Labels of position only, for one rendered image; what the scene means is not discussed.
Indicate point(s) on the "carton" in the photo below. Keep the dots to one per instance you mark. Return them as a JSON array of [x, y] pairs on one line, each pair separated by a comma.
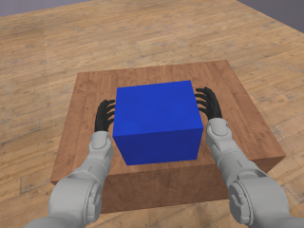
[[157, 123]]

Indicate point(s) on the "robot right forearm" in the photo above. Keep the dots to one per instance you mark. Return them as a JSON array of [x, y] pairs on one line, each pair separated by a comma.
[[229, 158]]

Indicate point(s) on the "robot right upper arm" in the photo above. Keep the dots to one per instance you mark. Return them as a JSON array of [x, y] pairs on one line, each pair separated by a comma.
[[260, 203]]

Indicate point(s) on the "robot left hand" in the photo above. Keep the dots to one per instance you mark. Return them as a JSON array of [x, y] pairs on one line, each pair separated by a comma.
[[102, 122]]

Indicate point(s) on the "robot left upper arm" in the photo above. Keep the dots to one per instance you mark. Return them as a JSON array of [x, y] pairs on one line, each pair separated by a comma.
[[74, 204]]

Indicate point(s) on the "robot left forearm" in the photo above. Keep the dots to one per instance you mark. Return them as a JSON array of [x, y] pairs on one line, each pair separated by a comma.
[[97, 163]]

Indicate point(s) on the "robot right hand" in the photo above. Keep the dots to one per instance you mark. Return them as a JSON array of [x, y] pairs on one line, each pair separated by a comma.
[[212, 109]]

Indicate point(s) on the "pedestal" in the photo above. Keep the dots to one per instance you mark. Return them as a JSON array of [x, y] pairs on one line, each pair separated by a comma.
[[161, 184]]

